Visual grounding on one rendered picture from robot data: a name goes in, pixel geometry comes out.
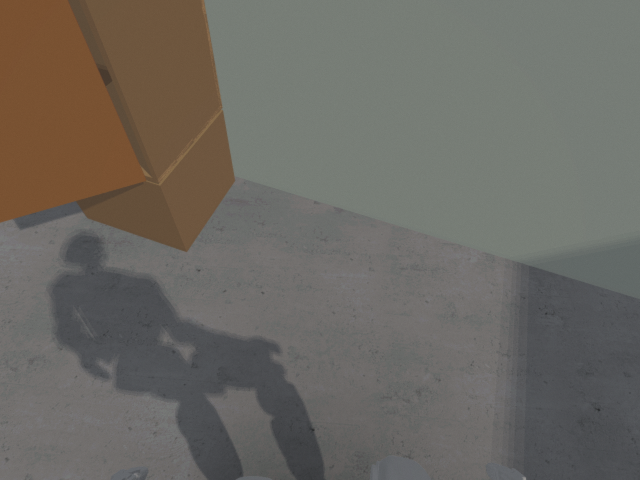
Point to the cupboard door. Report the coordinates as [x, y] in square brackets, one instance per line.
[61, 139]

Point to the robot right thigh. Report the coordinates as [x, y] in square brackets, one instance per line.
[398, 468]

